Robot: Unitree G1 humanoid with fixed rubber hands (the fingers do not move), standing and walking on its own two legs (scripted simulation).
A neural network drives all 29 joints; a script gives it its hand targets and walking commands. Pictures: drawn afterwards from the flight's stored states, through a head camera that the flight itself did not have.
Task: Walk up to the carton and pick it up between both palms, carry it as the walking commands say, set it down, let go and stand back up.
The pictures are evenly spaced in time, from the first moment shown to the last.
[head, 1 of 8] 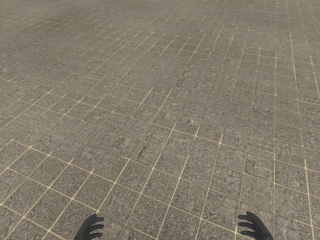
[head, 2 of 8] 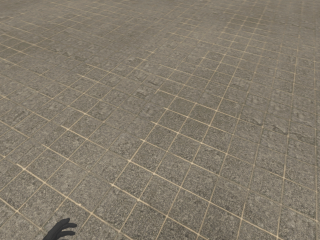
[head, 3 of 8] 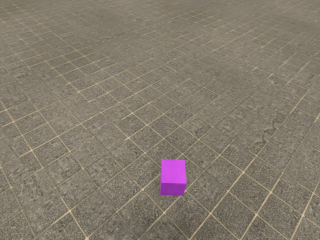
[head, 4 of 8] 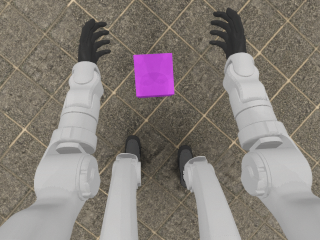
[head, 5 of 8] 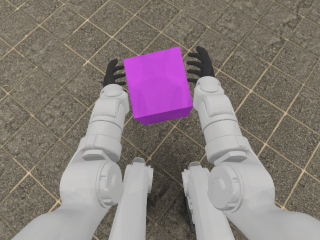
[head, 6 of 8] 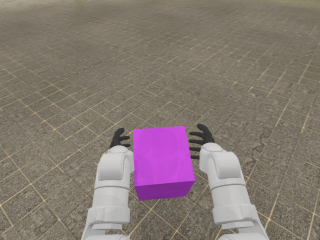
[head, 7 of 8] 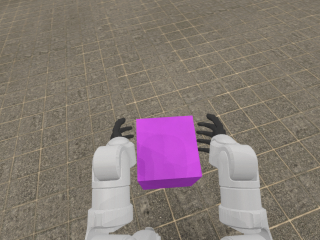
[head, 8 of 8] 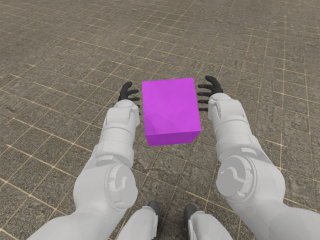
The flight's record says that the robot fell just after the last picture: yes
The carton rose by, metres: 0.68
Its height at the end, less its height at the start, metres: +0.66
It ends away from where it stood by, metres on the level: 1.28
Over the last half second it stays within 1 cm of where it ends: no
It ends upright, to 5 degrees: no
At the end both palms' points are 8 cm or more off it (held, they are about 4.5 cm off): no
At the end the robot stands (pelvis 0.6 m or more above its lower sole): yes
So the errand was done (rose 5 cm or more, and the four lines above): no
